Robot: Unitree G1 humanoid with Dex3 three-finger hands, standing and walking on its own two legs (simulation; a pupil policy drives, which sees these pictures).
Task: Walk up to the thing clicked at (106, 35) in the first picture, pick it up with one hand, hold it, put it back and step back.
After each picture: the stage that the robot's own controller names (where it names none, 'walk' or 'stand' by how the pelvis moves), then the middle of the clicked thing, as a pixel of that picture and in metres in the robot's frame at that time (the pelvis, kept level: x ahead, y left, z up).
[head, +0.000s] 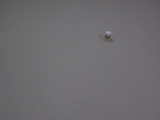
stand; (107, 36) +1.44 -0.25 -0.72
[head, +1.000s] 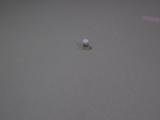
walk; (85, 44) +1.32 +0.11 -0.69
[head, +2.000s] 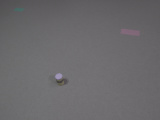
walk; (59, 79) +0.79 +0.31 -0.71
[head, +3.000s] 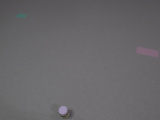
walk; (64, 112) +0.46 +0.22 -0.71
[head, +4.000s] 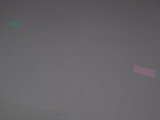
stand; out of the picture +0.32 +0.17 -0.71
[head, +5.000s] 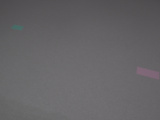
stand; out of the picture +0.31 +0.17 -0.72
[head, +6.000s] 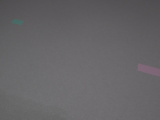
stand; out of the picture +0.31 +0.16 -0.72
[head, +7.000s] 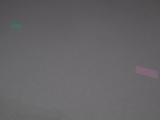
stand; out of the picture +0.30 +0.17 -0.72
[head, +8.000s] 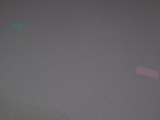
stand; out of the picture +0.30 +0.17 -0.73
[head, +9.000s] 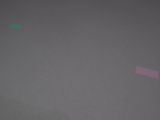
stand; out of the picture +0.30 +0.17 -0.73
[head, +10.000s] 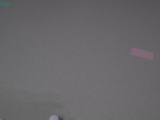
go down; out of the picture +0.33 +0.18 -0.70
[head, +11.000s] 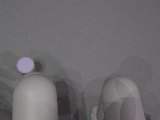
go down; (27, 67) +0.38 +0.22 -0.29
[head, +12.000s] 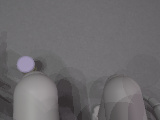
close in; (27, 66) +0.38 +0.23 -0.28
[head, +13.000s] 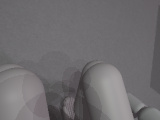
close in; out of the picture +0.36 +0.25 -0.21
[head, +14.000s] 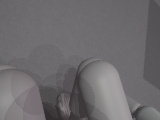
close; out of the picture +0.36 +0.27 -0.21
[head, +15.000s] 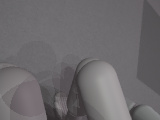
lift; out of the picture +0.36 +0.26 -0.22
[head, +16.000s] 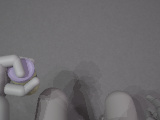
lift; (25, 78) +0.31 +0.20 -0.02
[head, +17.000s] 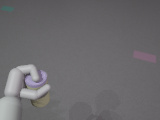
hold; (38, 89) +0.31 +0.17 -0.01
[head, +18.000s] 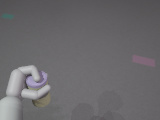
hold; (39, 89) +0.31 +0.17 -0.01
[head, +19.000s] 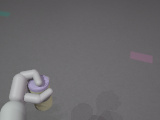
crouch; (41, 93) +0.31 +0.16 -0.03
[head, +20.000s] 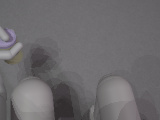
lower; (9, 47) +0.43 +0.23 -0.10
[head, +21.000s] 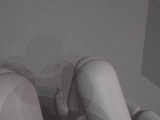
lower; out of the picture +0.40 +0.28 -0.22
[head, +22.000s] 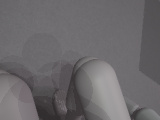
lower; out of the picture +0.40 +0.28 -0.22
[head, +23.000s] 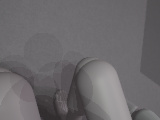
lower; out of the picture +0.39 +0.28 -0.22
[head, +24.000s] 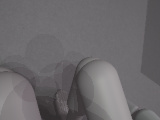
lower; out of the picture +0.38 +0.28 -0.22
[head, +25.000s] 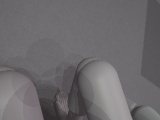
open; out of the picture +0.37 +0.25 -0.22
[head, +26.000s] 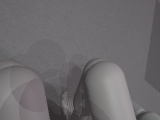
rise; out of the picture +0.36 +0.24 -0.22
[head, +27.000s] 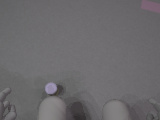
walk; (52, 90) +0.36 +0.18 -0.49
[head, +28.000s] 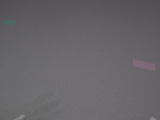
stand; out of the picture +0.32 +0.16 -0.66
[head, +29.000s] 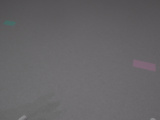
stand; out of the picture +0.32 +0.16 -0.67
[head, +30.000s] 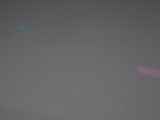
stand; out of the picture +0.34 +0.15 -0.72
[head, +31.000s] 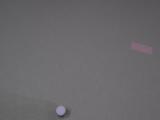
walk; (61, 112) +0.38 +0.11 -0.70
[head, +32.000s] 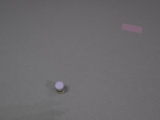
walk; (59, 87) +0.56 +0.18 -0.70
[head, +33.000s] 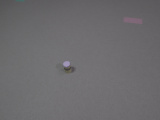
walk; (67, 67) +0.87 +0.25 -0.71
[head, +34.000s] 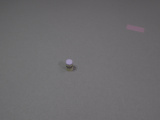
stand; (69, 65) +0.94 +0.16 -0.72
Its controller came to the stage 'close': yes
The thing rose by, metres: 0.71
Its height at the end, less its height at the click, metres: +0.00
